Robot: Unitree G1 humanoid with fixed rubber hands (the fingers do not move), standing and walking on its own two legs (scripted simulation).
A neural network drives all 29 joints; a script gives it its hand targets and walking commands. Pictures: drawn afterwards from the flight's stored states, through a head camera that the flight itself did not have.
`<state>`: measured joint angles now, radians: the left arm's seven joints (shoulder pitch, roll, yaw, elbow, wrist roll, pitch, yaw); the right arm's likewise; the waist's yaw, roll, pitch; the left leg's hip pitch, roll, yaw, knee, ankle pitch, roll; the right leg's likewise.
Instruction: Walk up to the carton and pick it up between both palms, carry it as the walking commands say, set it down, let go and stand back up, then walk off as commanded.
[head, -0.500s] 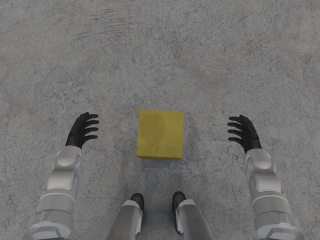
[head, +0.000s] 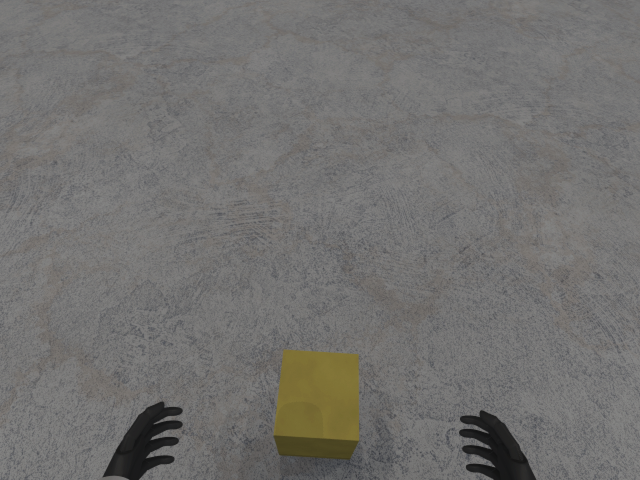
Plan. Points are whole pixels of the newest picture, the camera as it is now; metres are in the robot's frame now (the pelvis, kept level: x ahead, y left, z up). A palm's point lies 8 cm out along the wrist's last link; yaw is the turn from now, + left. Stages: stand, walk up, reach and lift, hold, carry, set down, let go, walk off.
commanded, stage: let go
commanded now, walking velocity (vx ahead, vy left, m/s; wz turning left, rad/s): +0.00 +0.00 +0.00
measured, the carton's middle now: (317, 406) +0.40 -0.01 -0.65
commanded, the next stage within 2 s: stand in 0.36 s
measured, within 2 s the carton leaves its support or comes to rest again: neither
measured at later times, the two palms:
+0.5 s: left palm out of the picture +0.14 +0.27 -0.08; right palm out of the picture +0.14 -0.26 -0.08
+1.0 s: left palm out of the picture +0.08 +0.28 -0.10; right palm out of the picture +0.09 -0.28 -0.10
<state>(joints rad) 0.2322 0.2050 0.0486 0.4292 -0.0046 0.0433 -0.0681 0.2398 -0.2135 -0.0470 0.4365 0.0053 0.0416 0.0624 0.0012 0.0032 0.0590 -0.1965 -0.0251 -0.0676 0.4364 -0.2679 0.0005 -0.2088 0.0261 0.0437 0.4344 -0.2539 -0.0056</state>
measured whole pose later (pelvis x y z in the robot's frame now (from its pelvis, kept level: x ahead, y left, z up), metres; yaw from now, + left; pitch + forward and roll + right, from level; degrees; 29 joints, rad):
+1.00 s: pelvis -0.01 +0.00 +0.00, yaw +0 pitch -3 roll +0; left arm 0.22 0.29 0.05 0.83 0.02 -0.01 0.04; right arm 0.21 -0.29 -0.05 0.82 -0.02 -0.02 -0.03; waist 0.00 0.01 0.02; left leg -0.14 -0.02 -0.06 0.47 -0.28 0.00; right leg -0.15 0.02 0.03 0.46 -0.27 0.00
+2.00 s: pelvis -0.03 +0.00 +0.00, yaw +0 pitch -3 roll +0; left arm 0.19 0.33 0.03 0.98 0.00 -0.02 0.03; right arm 0.19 -0.34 -0.03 0.98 0.00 -0.02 -0.03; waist 0.00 0.00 0.04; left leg -0.12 -0.01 -0.05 0.38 -0.20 -0.01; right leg -0.14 0.02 0.04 0.38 -0.19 0.00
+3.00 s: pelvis -0.02 +0.10 -0.01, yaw -19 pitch +1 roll +0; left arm 0.20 0.26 0.03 0.91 0.03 0.08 0.03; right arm 0.26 -0.22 0.00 0.89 -0.05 0.05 -0.05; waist -0.02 -0.01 0.04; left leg -0.21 -0.01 0.28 0.50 -0.32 0.10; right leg -0.41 -0.05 -0.10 0.92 -0.50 0.02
